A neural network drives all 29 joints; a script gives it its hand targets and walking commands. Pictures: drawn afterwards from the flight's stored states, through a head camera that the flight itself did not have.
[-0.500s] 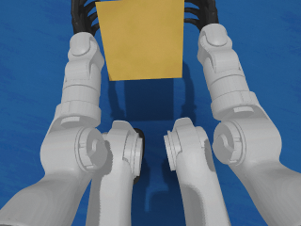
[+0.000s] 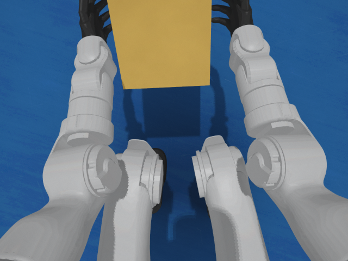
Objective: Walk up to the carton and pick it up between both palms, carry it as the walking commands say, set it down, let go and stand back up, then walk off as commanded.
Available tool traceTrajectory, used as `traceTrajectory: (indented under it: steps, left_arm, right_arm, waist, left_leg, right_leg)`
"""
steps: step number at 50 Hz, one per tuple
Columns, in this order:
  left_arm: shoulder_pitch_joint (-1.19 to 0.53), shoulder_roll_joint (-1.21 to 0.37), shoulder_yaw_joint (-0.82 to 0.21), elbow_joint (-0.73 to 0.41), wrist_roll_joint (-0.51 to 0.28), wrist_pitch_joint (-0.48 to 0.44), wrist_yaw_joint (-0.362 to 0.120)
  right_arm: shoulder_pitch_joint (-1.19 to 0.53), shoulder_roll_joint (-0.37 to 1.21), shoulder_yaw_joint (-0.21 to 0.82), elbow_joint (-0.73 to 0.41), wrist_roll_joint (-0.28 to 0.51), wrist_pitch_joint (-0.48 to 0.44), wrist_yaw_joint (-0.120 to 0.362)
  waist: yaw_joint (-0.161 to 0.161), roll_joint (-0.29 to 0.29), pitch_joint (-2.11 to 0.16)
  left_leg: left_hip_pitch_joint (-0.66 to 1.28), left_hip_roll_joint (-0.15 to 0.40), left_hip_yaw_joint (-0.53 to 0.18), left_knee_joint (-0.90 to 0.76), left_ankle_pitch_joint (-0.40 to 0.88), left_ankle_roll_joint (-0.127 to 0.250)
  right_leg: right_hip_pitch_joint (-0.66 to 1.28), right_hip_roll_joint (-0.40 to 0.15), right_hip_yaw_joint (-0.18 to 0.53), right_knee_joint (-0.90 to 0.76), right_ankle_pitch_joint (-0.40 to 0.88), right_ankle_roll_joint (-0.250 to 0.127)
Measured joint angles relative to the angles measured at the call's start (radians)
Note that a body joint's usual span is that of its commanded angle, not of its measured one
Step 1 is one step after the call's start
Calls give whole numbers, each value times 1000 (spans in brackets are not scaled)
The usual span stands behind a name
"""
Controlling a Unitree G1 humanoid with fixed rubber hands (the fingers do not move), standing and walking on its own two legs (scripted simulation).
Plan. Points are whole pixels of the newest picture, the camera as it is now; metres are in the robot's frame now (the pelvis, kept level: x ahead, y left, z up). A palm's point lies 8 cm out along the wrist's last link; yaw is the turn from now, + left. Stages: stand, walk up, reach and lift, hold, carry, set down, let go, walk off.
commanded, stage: set down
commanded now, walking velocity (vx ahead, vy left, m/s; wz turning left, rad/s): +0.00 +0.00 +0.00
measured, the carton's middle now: (166, 36) +0.54 +0.02 -0.23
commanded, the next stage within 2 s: none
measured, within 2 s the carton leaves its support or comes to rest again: rests again in 0.82 s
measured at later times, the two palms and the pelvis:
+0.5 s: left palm (96, 35) +0.52 +0.15 -0.14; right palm (238, 25) +0.53 -0.12 -0.16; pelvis +0.00 +0.00 -0.01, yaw +0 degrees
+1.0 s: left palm (88, 74) +0.46 +0.19 -0.19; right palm (255, 60) +0.47 -0.17 -0.21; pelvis -0.03 +0.00 -0.01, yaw -1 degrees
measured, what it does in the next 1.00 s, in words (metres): stands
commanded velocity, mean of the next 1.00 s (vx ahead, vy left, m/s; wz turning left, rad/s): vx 0.00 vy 0.00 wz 0.00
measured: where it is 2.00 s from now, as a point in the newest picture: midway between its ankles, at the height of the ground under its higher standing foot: (183, 195)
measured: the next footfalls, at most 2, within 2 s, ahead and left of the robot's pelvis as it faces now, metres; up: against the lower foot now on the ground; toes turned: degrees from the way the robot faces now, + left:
none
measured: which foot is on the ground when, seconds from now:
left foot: down 0.00-1.00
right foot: down 0.00-1.00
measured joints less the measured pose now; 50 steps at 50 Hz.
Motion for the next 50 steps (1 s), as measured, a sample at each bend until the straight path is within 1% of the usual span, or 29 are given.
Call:
traceTrajectory:
  steps: [13,21,26,31,34,36,39,42,44,47,50]
  left_arm:
    - [-5,11,-8,16,-10,-17,-18]
    - [-9,16,-23,34,-21,-28,-11]
    - [-10,24,-39,60,-21,-27,-11]
    - [-3,33,-81,101,-43,-29,-4]
    - [-3,38,-123,143,-72,-29,-4]
    - [-4,43,-149,175,-96,-33,6]
    - [5,57,-217,207,-150,-27,8]
    - [31,92,-274,180,-233,-27,19]
    - [39,134,-310,143,-291,-33,28]
    - [29,195,-360,131,-346,-36,29]
    - [1,232,-396,130,-373,-16,24]
  right_arm:
    - [3,-6,14,5,10,-23,3]
    - [6,-12,21,11,22,-37,-4]
    - [2,-27,37,38,29,-42,-2]
    - [13,-52,78,86,56,-47,-9]
    - [31,-73,120,117,83,-53,-19]
    - [51,-93,157,126,105,-55,-29]
    - [95,-132,212,110,155,-58,-50]
    - [129,-189,252,56,220,-53,-70]
    - [127,-221,277,17,266,-56,-78]
    - [84,-258,329,29,323,-46,-73]
    - [29,-285,367,40,372,-22,-62]
  waist:
    - [2,-4,-1]
    - [6,-4,1]
    - [8,-2,8]
    - [16,3,20]
    - [23,9,37]
    - [30,16,55]
    - [41,30,88]
    - [38,38,125]
    - [29,32,176]
    - [19,10,241]
    - [26,-11,306]
  left_leg:
    - [-5,7,3,11,-17,2]
    - [-7,11,7,20,-18,6]
    - [-6,13,8,24,-14,8]
    - [-2,13,12,26,-8,8]
    - [5,12,14,27,-3,7]
    - [12,11,16,26,0,7]
    - [25,9,21,22,8,7]
    - [40,8,26,16,18,6]
    - [61,11,26,15,27,5]
    - [84,26,23,19,40,3]
    - [109,42,17,27,49,3]
  right_leg:
    - [-7,-7,-5,10,-12,-9]
    - [-9,-11,-6,17,-13,-8]
    - [-8,-15,-7,21,-9,-8]
    - [-5,-19,-6,25,-4,-8]
    - [1,-23,-5,28,0,-9]
    - [7,-27,-5,30,3,-10]
    - [19,-34,-2,30,9,-12]
    - [32,-41,2,29,17,-13]
    - [48,-44,-1,29,29,-20]
    - [62,-51,-12,28,54,-29]
    - [78,-52,-26,27,79,-37]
